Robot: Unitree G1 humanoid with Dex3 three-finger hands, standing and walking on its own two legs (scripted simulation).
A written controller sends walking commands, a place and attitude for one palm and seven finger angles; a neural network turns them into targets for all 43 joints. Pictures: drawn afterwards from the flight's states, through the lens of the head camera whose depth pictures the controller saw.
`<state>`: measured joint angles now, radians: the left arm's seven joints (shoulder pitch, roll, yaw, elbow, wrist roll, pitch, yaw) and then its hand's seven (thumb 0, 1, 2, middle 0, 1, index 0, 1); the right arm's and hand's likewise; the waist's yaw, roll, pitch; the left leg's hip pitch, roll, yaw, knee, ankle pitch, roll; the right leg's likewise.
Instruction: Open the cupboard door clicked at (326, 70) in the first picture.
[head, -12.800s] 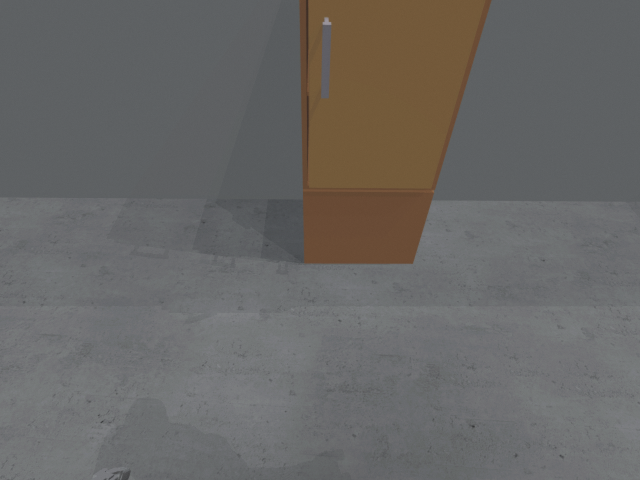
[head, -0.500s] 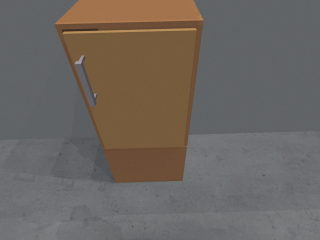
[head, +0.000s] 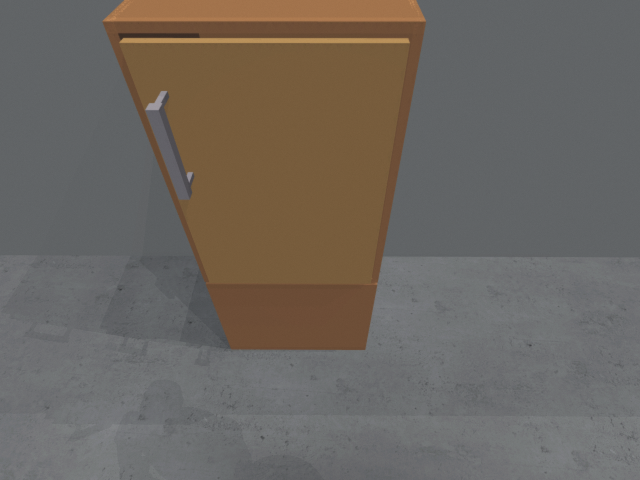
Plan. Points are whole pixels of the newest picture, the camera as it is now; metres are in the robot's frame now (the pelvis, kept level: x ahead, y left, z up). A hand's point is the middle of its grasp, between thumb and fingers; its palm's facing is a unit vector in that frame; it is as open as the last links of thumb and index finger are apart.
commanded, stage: shuffle to correct the standing spot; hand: left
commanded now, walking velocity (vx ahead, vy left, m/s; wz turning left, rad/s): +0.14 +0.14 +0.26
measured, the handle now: (174, 148) +0.59 +0.29 +0.09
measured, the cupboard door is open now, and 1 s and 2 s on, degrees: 0 0 0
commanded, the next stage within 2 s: come to a stop and stand still in 0.18 s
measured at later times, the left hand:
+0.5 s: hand out of the picture +0.14 +0.20 -0.16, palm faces +0.08 -0.97 -0.23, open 7.3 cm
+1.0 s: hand out of the picture +0.06 +0.26 -0.17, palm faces +0.09 -0.96 -0.28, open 7.3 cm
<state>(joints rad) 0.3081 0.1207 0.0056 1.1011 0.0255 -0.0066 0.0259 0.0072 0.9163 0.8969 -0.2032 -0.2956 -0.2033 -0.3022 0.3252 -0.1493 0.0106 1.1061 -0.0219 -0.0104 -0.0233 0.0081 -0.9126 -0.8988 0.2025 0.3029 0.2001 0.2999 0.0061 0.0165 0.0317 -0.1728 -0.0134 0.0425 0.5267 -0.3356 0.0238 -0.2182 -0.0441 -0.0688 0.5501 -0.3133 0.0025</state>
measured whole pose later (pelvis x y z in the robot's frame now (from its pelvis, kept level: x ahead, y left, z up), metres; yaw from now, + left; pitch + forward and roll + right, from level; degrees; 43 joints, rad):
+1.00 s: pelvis +0.04 +0.06 -0.01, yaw +2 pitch -3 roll +1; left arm 0.30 0.19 0.01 1.00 0.03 0.05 0.04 0.01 0.91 0.90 -0.21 -0.30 -0.21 -0.30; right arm 0.28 -0.21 -0.04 0.92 -0.03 0.02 -0.02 0.01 -0.92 -0.90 0.20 0.30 0.20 0.30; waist 0.01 0.02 -0.01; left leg -0.19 -0.02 0.07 0.58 -0.34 0.04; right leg -0.35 -0.05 -0.04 0.59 -0.22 -0.01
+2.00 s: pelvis +0.11 +0.04 +0.01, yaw +5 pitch +0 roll +0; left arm 0.19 0.16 0.00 1.07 0.01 -0.02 0.03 0.00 0.91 0.90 -0.20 -0.30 -0.20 -0.30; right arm 0.26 -0.18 0.00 1.10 -0.02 -0.03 -0.04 0.01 -0.91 -0.90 0.20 0.30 0.20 0.30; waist -0.01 0.02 0.04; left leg -0.06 0.01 0.01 0.39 -0.33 -0.01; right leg -0.24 0.03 -0.01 0.47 -0.23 -0.04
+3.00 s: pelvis +0.11 +0.03 +0.00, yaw +7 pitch -2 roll -1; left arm 0.35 0.13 0.00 1.06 0.02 -0.02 0.05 0.02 0.93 0.90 -0.21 -0.30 -0.21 -0.30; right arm 0.28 -0.16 -0.02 1.04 -0.01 -0.02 -0.04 0.01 -0.92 -0.90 0.20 0.30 0.20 0.30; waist 0.00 0.01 -0.02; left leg -0.09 0.02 -0.01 0.51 -0.40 -0.01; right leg -0.23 0.04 -0.05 0.53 -0.28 -0.04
